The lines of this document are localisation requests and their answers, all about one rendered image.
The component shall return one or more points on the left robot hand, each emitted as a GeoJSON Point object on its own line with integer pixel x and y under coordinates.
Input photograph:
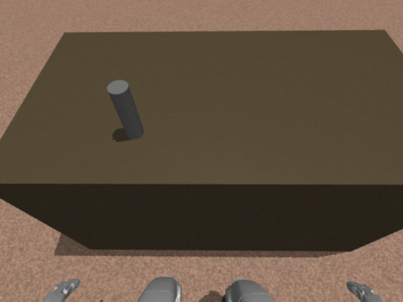
{"type": "Point", "coordinates": [62, 291]}

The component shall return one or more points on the right robot hand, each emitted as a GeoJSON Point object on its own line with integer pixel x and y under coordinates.
{"type": "Point", "coordinates": [363, 292]}

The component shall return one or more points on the can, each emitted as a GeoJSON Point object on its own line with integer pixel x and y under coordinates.
{"type": "Point", "coordinates": [122, 99]}

